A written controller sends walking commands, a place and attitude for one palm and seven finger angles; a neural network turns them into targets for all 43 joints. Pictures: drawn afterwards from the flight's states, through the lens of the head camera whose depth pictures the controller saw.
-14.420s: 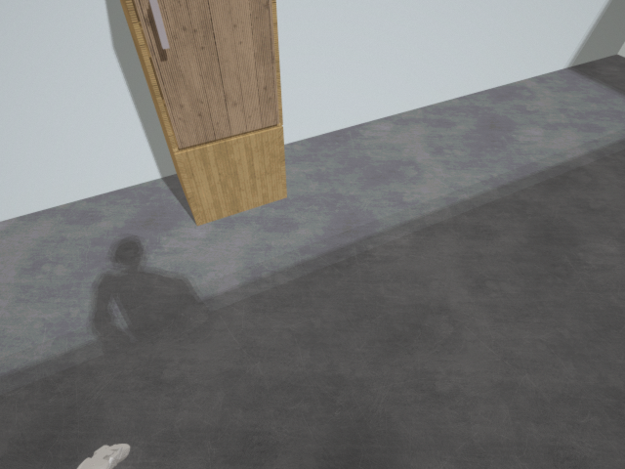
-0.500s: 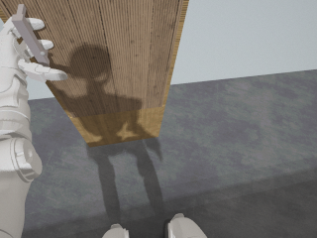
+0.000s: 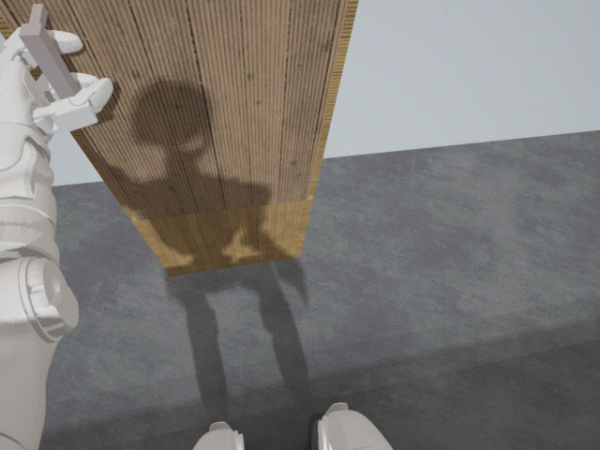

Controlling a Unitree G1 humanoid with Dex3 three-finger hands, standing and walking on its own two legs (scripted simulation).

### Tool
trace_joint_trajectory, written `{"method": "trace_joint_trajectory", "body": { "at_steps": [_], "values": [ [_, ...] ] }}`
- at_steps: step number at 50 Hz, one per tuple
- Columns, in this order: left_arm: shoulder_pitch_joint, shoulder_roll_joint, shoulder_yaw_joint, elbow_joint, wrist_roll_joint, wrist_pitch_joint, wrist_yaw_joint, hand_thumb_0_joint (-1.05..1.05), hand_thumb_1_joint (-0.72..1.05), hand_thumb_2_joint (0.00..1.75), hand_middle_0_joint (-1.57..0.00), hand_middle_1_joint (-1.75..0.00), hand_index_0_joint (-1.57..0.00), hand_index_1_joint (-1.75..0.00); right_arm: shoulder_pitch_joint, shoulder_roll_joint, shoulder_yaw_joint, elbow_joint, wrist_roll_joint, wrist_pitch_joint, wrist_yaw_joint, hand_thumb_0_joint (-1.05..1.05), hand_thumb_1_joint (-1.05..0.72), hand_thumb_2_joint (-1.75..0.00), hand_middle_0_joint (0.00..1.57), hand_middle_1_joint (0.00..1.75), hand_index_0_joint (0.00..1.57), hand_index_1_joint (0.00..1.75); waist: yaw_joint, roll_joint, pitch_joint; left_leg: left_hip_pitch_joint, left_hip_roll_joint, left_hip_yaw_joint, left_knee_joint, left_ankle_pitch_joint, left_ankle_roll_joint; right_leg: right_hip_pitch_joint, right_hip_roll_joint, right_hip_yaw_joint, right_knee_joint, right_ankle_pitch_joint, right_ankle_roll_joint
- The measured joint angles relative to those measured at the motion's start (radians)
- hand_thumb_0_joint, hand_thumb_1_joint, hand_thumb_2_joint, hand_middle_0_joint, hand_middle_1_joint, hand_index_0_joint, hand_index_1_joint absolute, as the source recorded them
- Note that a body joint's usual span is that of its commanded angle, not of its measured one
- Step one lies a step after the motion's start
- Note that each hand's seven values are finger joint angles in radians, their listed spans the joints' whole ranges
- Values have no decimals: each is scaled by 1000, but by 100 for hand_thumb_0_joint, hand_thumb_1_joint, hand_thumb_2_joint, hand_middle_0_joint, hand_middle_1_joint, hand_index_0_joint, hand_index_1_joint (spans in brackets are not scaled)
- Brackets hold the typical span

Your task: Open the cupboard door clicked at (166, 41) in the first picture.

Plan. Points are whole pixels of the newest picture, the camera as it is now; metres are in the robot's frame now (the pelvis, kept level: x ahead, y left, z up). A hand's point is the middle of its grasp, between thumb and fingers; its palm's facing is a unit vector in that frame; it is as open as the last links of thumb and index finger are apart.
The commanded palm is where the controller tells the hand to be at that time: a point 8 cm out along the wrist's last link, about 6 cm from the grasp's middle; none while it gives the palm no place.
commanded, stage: close the thumb around the handle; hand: left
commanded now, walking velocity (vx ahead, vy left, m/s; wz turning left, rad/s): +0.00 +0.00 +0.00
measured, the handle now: (62, 68) +0.57 +0.24 +0.12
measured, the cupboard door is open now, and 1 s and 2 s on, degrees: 0 28 41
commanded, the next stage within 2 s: pull the door open along its arc in 0.22 s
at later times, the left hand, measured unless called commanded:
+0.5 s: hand (87, 101) +0.52 +0.21 +0.12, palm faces +0.08 -1.00 -0.01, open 5.4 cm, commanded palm +0.48 +0.25 +0.11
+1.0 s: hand (142, 210) +0.37 +0.13 +0.12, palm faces +0.28 -0.96 +0.08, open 5.9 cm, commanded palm +0.30 +0.21 +0.11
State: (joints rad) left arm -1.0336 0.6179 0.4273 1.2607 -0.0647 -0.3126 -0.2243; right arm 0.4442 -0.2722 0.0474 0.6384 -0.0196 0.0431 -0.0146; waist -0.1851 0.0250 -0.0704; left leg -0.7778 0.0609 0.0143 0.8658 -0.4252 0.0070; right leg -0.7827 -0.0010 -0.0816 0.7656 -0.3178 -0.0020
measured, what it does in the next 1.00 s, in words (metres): stands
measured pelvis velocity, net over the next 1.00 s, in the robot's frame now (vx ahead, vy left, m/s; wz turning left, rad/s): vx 0.02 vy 0.00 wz -0.02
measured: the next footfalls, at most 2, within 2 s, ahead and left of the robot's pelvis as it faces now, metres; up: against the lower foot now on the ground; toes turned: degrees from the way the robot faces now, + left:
none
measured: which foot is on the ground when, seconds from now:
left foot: down 0.00-1.00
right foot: down 0.00-1.00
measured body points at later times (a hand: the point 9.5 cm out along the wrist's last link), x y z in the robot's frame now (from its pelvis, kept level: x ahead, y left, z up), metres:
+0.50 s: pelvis +0.01 +0.00 +0.00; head +0.12 +0.01 +0.44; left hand +0.51 +0.26 +0.12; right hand -0.01 -0.26 -0.11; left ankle -0.02 +0.11 -0.70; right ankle +0.02 -0.12 -0.70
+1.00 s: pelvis +0.02 +0.00 +0.02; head +0.05 -0.01 +0.47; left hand +0.35 +0.18 +0.11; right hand +0.17 -0.23 -0.08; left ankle -0.02 +0.11 -0.70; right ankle +0.02 -0.12 -0.70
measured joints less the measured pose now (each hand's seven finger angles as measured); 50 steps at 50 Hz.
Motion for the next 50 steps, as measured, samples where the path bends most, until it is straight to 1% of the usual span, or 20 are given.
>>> {"method": "trace_joint_trajectory", "body": {
  "at_steps": [5,8,12,17,21,24,28,32,36,39,40,42,44,47,50],
  "values": [
    [10,2,7,-7,3,3,-3,1,63,79,-38,-132,-37,-132,0,2,-1,-2,0,0,1,0,-90,-90,21,30,20,30,0,-1,-5,4,2,1,-3,-1,-1,2,2,1,-2,0,-1],
    [12,-2,3,-5,2,2,-15,1,72,82,-39,-133,-36,-132,-2,1,-1,-4,1,2,0,0,-90,-90,21,30,20,30,0,0,-4,8,2,1,-4,-2,-1,7,3,1,-4,-1,-1],
    [15,-10,15,-7,4,1,-21,1,76,85,-39,-134,-36,-133,-5,0,0,-8,2,5,-1,0,-90,-90,21,30,20,30,-1,0,-4,11,3,2,-5,-2,-2,9,4,2,-5,-1,-1],
    [32,-12,20,-21,13,1,-12,1,79,86,-39,-135,-37,-134,-8,-1,-4,-17,2,6,0,0,-90,-90,21,30,20,30,-3,2,-7,15,4,8,-7,-3,-1,10,5,8,-4,-1,-1],
    [45,-15,28,-32,7,4,-7,1,79,86,-39,-135,-37,-134,-9,0,-5,-21,3,9,2,0,-90,-90,21,30,20,30,-2,2,-7,23,6,14,-11,-3,-1,13,7,15,-6,0,0],
    [78,-27,31,-59,-9,1,-8,1,79,85,-38,-135,-37,-134,-4,1,-8,-25,6,12,4,0,-90,-90,21,30,20,30,4,2,-12,36,8,22,-19,-4,0,22,10,22,-12,1,0],
    [153,-63,29,-129,-33,-3,-17,1,80,84,-38,-135,-37,-135,4,1,-14,-33,12,21,8,0,-90,-90,21,30,20,30,20,4,-22,64,10,33,-33,-7,1,43,12,33,-21,0,2],
    [263,-122,14,-243,-69,8,-15,1,79,83,-39,-135,-37,-135,4,3,-24,-44,23,29,14,0,-90,-90,21,30,20,30,40,10,-37,105,9,44,-55,-8,2,77,13,43,-37,-1,4],
    [401,-196,-26,-400,-105,32,3,1,78,80,-38,-135,-37,-135,-10,7,-34,-59,35,30,22,0,-90,-90,21,30,20,30,65,13,-50,158,6,53,-84,-6,3,125,12,52,-57,-2,7],
    [525,-261,-71,-544,-132,55,24,1,77,79,-37,-135,-36,-135,-31,12,-41,-70,44,19,29,0,-90,-90,21,30,20,30,87,17,-57,203,2,57,-108,-2,4,166,9,55,-75,-1,8],
    [565,-292,-88,-600,-140,68,46,1,76,78,-37,-135,-36,-135,-40,15,-45,-74,46,13,31,0,-90,-90,21,30,20,30,97,19,-58,217,1,57,-115,-1,4,180,8,56,-81,0,9],
    [641,-370,-124,-717,-153,90,137,2,75,77,-38,-135,-36,-135,-66,21,-50,-75,46,-5,39,0,-90,-90,20,30,20,30,116,22,-56,243,-2,56,-128,3,3,206,6,55,-92,2,10],
    [713,-449,-159,-827,-149,102,232,2,74,76,-38,-135,-37,-135,-102,29,-49,-74,43,-20,48,0,-90,-90,20,30,20,30,130,20,-52,266,-7,55,-141,9,2,227,1,54,-98,3,10],
    [811,-539,-226,-963,-106,127,358,1,71,74,-38,-135,-38,-135,-162,46,-45,-80,30,-30,56,0,-90,-90,20,30,20,30,146,15,-42,302,-13,55,-160,18,0,258,-4,53,-101,2,8],
    [894,-592,-304,-1064,-48,169,464,0,69,73,-38,-135,-38,-135,-217,65,-39,-92,16,-23,53,0,-90,-90,20,30,20,30,161,14,-32,343,-18,54,-181,28,-4,292,-8,52,-106,1,3]
  ]
}}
